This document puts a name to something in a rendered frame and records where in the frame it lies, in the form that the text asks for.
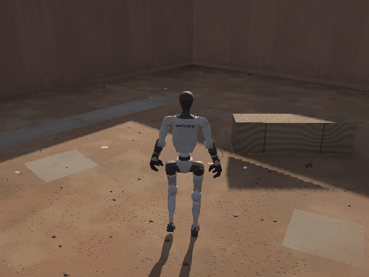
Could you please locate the right robot foot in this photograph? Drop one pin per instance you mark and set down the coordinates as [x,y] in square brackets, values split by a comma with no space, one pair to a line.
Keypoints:
[194,232]

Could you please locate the robot right upper arm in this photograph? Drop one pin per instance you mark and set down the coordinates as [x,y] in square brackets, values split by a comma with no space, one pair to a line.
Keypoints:
[206,132]

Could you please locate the robot right forearm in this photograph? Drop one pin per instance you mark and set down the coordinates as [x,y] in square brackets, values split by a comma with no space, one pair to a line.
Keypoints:
[214,155]

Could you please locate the robot left hand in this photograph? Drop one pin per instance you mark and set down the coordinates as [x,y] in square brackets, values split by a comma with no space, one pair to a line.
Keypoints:
[158,163]

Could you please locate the humanoid robot head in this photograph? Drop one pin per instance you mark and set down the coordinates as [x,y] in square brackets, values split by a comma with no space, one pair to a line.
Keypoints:
[186,100]

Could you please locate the robot left upper arm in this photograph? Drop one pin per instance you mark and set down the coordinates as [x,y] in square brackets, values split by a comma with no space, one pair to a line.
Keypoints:
[164,130]

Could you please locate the robot left forearm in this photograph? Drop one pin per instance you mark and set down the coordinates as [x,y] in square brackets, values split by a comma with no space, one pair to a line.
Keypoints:
[156,152]

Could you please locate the robot right hand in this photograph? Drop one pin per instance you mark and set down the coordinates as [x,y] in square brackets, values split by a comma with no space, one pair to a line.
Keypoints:
[217,169]

